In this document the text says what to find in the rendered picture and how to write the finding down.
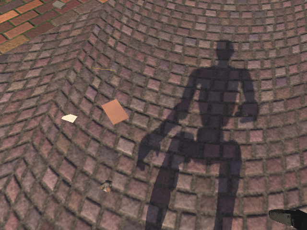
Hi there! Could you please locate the robot right hand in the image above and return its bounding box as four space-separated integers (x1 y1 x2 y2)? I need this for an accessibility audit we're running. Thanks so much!
269 209 307 230

